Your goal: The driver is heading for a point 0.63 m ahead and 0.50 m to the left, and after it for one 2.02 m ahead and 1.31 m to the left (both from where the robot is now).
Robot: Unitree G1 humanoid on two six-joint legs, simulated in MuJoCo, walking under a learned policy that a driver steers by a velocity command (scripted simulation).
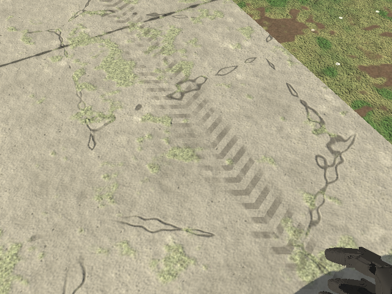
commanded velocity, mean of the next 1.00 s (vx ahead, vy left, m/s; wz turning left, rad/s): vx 0.99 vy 0.00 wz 0.87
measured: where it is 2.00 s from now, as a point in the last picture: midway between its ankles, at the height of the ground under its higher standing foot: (114, 133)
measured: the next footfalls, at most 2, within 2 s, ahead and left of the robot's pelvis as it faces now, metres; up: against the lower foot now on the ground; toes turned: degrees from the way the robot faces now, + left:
right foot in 0.42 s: +0.66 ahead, -0.10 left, +0.00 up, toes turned +29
left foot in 0.88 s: +0.89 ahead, +0.33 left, +0.00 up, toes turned +52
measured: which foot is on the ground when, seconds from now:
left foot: down 0.00-0.42, up 0.44-0.86, down 0.88-1.00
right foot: up 0.00-0.40, down 0.42-0.86, up 0.88-1.00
